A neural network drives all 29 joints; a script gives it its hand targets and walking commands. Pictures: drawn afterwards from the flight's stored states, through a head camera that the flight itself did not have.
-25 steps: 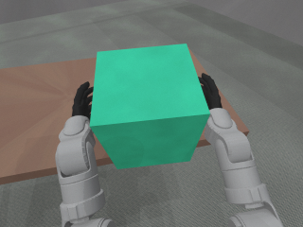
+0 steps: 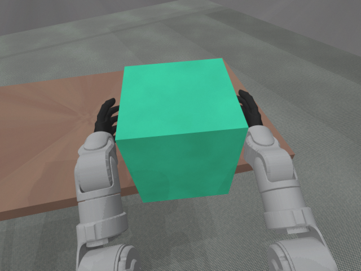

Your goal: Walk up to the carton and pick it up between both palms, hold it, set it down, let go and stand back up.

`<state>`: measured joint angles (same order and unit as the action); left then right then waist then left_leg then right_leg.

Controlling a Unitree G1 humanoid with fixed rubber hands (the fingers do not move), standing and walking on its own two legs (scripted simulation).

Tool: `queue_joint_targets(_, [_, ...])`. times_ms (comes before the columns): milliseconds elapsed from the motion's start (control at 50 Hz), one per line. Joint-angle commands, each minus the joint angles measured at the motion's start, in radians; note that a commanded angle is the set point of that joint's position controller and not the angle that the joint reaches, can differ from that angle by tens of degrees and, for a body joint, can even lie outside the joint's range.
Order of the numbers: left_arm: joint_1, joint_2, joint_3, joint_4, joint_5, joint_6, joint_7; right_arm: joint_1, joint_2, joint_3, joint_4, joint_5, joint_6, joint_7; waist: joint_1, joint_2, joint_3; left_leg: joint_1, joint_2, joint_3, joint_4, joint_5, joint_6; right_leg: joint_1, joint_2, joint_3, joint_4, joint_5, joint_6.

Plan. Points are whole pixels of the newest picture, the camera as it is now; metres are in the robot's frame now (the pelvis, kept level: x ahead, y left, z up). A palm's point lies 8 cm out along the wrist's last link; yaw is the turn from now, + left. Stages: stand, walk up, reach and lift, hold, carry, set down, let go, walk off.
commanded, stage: hold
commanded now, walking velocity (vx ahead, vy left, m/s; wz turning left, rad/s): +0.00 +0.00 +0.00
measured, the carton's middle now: (180, 134) +0.39 -0.01 +0.12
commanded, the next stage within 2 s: none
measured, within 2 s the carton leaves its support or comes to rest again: neither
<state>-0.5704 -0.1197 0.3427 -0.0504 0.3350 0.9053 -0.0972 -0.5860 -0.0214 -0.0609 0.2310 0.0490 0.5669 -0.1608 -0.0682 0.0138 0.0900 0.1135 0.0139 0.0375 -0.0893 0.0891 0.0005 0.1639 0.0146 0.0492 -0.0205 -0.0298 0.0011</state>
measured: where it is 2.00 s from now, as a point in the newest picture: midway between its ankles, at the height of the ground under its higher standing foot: outside the picture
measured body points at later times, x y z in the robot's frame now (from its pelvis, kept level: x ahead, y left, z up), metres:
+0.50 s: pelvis +0.01 +0.00 +0.00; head +0.00 +0.00 +0.45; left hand +0.36 +0.16 +0.18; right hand +0.37 -0.15 +0.18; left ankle +0.04 +0.12 -0.76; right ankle -0.01 -0.12 -0.76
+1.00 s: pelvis +0.00 +0.00 +0.00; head +0.00 -0.01 +0.45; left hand +0.36 +0.15 +0.18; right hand +0.37 -0.15 +0.17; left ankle +0.04 +0.12 -0.76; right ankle -0.01 -0.12 -0.76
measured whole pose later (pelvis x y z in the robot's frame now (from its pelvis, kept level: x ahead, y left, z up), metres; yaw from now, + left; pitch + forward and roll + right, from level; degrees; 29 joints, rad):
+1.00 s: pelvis +0.00 +0.00 +0.00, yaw +0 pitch -5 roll +0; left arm -0.54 -0.12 0.31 -0.15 0.30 0.89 -0.06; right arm -0.55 -0.03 -0.04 0.14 0.09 0.54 -0.19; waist -0.06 0.01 0.08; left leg 0.09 0.01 0.03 -0.09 0.09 0.00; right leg 0.14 0.02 0.05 -0.02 -0.03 0.00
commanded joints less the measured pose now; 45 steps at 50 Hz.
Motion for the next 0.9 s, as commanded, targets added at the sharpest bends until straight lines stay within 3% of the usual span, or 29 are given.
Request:
queue_joint_targets(0, [-0.533, -0.347, -0.464, -0.333, -0.230, -0.088, -0.100, -0.693, 0.411, 0.456, -0.424, 0.201, -0.093, 0.096, 0.044, 0.007, -0.669, 0.290, -0.021, 0.013, 0.048, 0.337, 0.030, 0.048, 0.020, -0.040, 0.068, 0.398, 0.069])
queue_joint_targets(20, [-0.510, -0.353, -0.499, -0.367, -0.242, -0.080, -0.087, -0.672, 0.413, 0.482, -0.447, 0.217, -0.085, 0.085, 0.030, 0.003, -0.702, 0.333, -0.024, -0.001, 0.060, 0.423, 0.019, 0.062, 0.026, -0.034, 0.078, 0.472, 0.076])
queue_joint_targets(40, [-0.466, -0.356, -0.502, -0.367, -0.246, -0.063, -0.084, -0.652, 0.393, 0.487, -0.482, 0.217, -0.079, 0.079, 0.021, -0.012, -0.706, 0.354, -0.022, -0.006, 0.078, 0.457, 0.004, 0.055, 0.033, -0.047, 0.072, 0.471, 0.075])
queue_joint_targets(60, [-0.431, -0.331, -0.494, -0.343, -0.231, -0.044, -0.088, -0.601, 0.357, 0.466, -0.440, 0.200, -0.061, 0.074, 0.007, -0.012, -0.641, 0.380, -0.018, -0.009, 0.084, 0.449, -0.003, 0.010, 0.038, -0.051, 0.058, 0.428, 0.074])
queue_joint_targets(100, [-0.389, -0.274, -0.459, -0.295, -0.200, -0.012, -0.102, -0.521, 0.286, 0.419, -0.349, 0.167, -0.040, 0.067, -0.003, 0.024, -0.476, 0.352, -0.019, 0.003, 0.070, 0.307, -0.009, -0.039, 0.032, -0.055, 0.013, 0.284, 0.076])
queue_joint_targets(120, [-0.358, -0.263, -0.432, -0.257, -0.181, 0.003, -0.108, -0.503, 0.264, 0.385, -0.326, 0.141, -0.036, 0.069, -0.007, 0.015, -0.405, 0.332, -0.020, 0.008, 0.056, 0.245, -0.006, -0.079, 0.030, -0.063, -0.005, 0.207, 0.075])
queue_joint_targets(160, [-0.376, -0.224, -0.384, -0.215, -0.158, 0.011, -0.122, -0.472, 0.239, 0.329, -0.222, 0.113, -0.028, 0.074, -0.003, 0.015, -0.283, 0.265, -0.015, 0.020, 0.023, 0.098, 0.001, -0.092, 0.026, -0.061, -0.033, 0.081, 0.074])
queue_joint_targets(180, [-0.394, -0.231, -0.382, -0.219, -0.158, 0.005, -0.129, -0.470, 0.245, 0.308, -0.198, 0.106, -0.031, 0.076, -0.015, 0.035, -0.267, 0.245, -0.016, 0.028, 0.018, 0.053, 0.001, -0.096, 0.023, -0.056, -0.036, 0.038, 0.070])
queue_joint_targets(200, [-0.436, -0.233, -0.382, -0.222, -0.165, -0.004, -0.132, -0.497, 0.260, 0.290, -0.194, 0.107, -0.038, 0.080, -0.007, 0.028, -0.264, 0.222, -0.009, 0.029, 0.009, 0.011, 0.003, -0.106, 0.023, -0.060, -0.033, -0.003, 0.058])
queue_joint_targets(260, [-0.523, -0.323, -0.484, -0.326, -0.234, -0.053, -0.116, -0.650, 0.349, 0.380, -0.393, 0.163, -0.082, 0.086, -0.007, 0.033, -0.518, 0.295, -0.012, 0.020, 0.045, 0.163, 0.018, -0.071, 0.020, -0.066, 0.015, 0.159, 0.062])
queue_joint_targets(300, [-0.585, -0.359, -0.581, -0.470, -0.280, -0.080, -0.088, -0.697, 0.395, 0.457, -0.505, 0.204, -0.092, 0.088, -0.010, 0.024, -0.714, 0.368, -0.015, -0.004, 0.074, 0.332, 0.007, -0.029, 0.028, -0.060, 0.056, 0.302, 0.059])
queue_joint_targets(320, [-0.595, -0.376, -0.605, -0.490, -0.297, -0.084, -0.079, -0.701, 0.394, 0.471, -0.531, 0.207, -0.091, 0.085, -0.023, 0.019, -0.765, 0.415, -0.015, -0.008, 0.096, 0.391, 0.000, -0.042, 0.033, -0.066, 0.063, 0.345, 0.066])
queue_joint_targets(340, [-0.545, -0.365, -0.595, -0.464, -0.292, -0.077, -0.071, -0.682, 0.390, 0.487, -0.546, 0.200, -0.086, 0.082, -0.017, 0.008, -0.774, 0.418, -0.012, -0.012, 0.097, 0.430, -0.003, -0.040, 0.036, -0.073, 0.066, 0.375, 0.070])
queue_joint_targets(380, [-0.430, -0.317, -0.528, -0.343, -0.249, -0.044, -0.081, -0.605, 0.318, 0.437, -0.476, 0.155, -0.060, 0.076, -0.023, -0.021, -0.609, 0.375, -0.011, -0.010, 0.096, 0.321, -0.005, -0.080, 0.031, -0.068, 0.038, 0.258, 0.073])
queue_joint_targets(400, [-0.380, -0.274, -0.465, -0.245, -0.205, -0.021, -0.092, -0.546, 0.279, 0.389, -0.383, 0.122, -0.039, 0.078, -0.011, -0.037, -0.486, 0.333, -0.014, -0.002, 0.072, 0.234, 0.003, -0.091, 0.030, -0.074, 0.014, 0.184, 0.080])
queue_joint_targets(440, [-0.332, -0.207, -0.366, -0.159, -0.150, 0.012, -0.119, -0.442, 0.217, 0.295, -0.208, 0.075, -0.017, 0.082, -0.016, -0.001, -0.284, 0.279, -0.010, 0.020, 0.030, 0.070, 0.010, -0.114, 0.026, -0.065, -0.042, 0.035, 0.076])
queue_joint_targets(460, [-0.328, -0.206, -0.315, -0.141, -0.132, 0.016, -0.132, -0.415, 0.218, 0.271, -0.164, 0.061, -0.013, 0.084, -0.001, -0.021, -0.223, 0.231, -0.013, 0.024, 0.014, 0.004, 0.008, -0.096, 0.024, -0.070, -0.055, -0.013, 0.072])
queue_joint_targets(500, [-0.356, -0.213, -0.301, -0.176, -0.132, 0.012, -0.150, -0.418, 0.255, 0.266, -0.154, 0.076, -0.010, 0.083, -0.001, -0.009, -0.191, 0.193, -0.017, 0.025, -0.005, 0.038, 0.019, -0.058, 0.020, -0.059, -0.040, 0.069, 0.066])
queue_joint_targets(580, [-0.492, -0.355, -0.508, -0.484, -0.250, -0.038, -0.118, -0.631, 0.408, 0.478, -0.498, 0.223, -0.065, 0.071, 0.016, -0.016, -0.630, 0.294, -0.019, 0.003, 0.049, 0.428, 0.011, 0.107, 0.027, -0.049, 0.056, 0.459, 0.071])
queue_joint_targets(620, [-0.465, -0.368, -0.565, -0.509, -0.267, -0.031, -0.096, -0.638, 0.400, 0.520, -0.574, 0.255, -0.066, 0.063, 0.005, 0.007, -0.683, 0.369, -0.024, -0.008, 0.076, 0.526, -0.008, 0.091, 0.034, -0.042, 0.066, 0.536, 0.079])
queue_joint_targets(640, [-0.415, -0.344, -0.552, -0.451, -0.251, -0.018, -0.093, -0.620, 0.349, 0.510, -0.572, 0.221, -0.060, 0.061, -0.005, -0.001, -0.655, 0.371, -0.022, -0.011, 0.082, 0.487, -0.013, 0.072, 0.035, -0.052, 0.052, 0.467, 0.077])
queue_joint_targets(700, [-0.359, -0.253, -0.500, -0.330, -0.209, 0.018, -0.109, -0.501, 0.245, 0.398, -0.406, 0.149, -0.033, 0.066, -0.034, 0.012, -0.436, 0.335, -0.009, 0.002, 0.053, 0.256, -0.011, -0.043, 0.026, -0.062, -0.007, 0.204, 0.075])
queue_joint_targets(740, [-0.408, -0.211, -0.423, -0.265, -0.182, 0.012, -0.117, -0.480, 0.239, 0.332, -0.279, 0.115, -0.024, 0.077, -0.025, -0.016, -0.308, 0.257, -0.008, 0.019, 0.007, 0.018, 0.015, -0.090, 0.022, -0.058, -0.029, 0.011, 0.078])
queue_joint_targets(780, [-0.474, -0.212, -0.374, -0.214, -0.154, -0.016, -0.129, -0.535, 0.262, 0.302, -0.234, 0.096, -0.040, 0.092, 0.001, -0.051, -0.270, 0.198, -0.022, 0.035, -0.001, -0.110, 0.024, -0.105, 0.002, -0.056, -0.031, -0.095, 0.074])
queue_joint_targets(820, [-0.518, -0.237, -0.365, -0.176, -0.166, -0.052, -0.131, -0.616, 0.306, 0.310, -0.259, 0.097, -0.063, 0.101, 0.022, -0.063, -0.348, 0.184, -0.024, 0.031, -0.002, -0.088, 0.040, -0.096, -0.002, -0.047, -0.022, -0.071, 0.077])
queue_joint_targets(860, [-0.575, -0.279, -0.398, -0.248, -0.192, -0.092, -0.118, -0.698, 0.380, 0.376, -0.336, 0.140, -0.087, 0.102, 0.046, -0.051, -0.494, 0.210, -0.021, 0.027, 0.011, 0.024, 0.050, -0.046, -0.004, -0.046, 0.018, 0.075, 0.072])
queue_joint_targets(880, [-0.590, -0.308, -0.435, -0.280, -0.207, -0.107, -0.106, -0.700, 0.391, 0.396, -0.353, 0.144, -0.094, 0.102, 0.027, -0.045, -0.580, 0.256, -0.020, 0.021, 0.017, 0.082, 0.046, -0.035, 0.005, -0.044, 0.034, 0.130, 0.069])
